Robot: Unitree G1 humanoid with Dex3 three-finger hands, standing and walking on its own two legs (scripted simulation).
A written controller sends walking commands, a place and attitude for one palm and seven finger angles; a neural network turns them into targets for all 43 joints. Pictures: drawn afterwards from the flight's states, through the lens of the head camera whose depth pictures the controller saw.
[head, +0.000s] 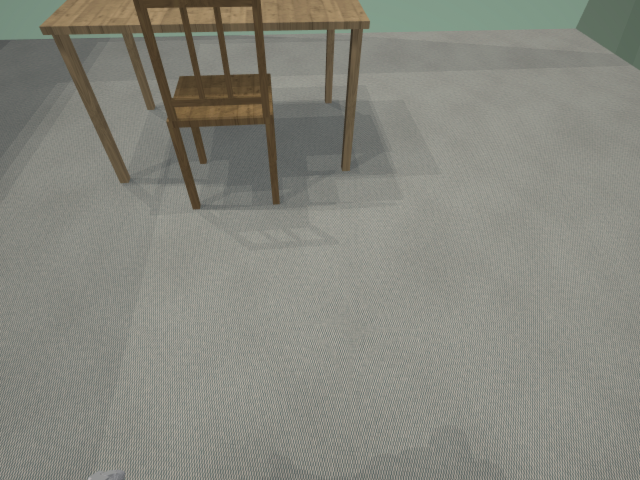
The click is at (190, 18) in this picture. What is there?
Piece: chair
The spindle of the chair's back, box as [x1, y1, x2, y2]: [179, 8, 204, 98]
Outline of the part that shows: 179,8 199,98 204,98 186,9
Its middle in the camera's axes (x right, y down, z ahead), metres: -0.44 -0.62 +1.32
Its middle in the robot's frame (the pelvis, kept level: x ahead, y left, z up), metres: +1.38 +0.51 -0.08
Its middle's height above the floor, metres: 0.69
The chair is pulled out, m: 0.00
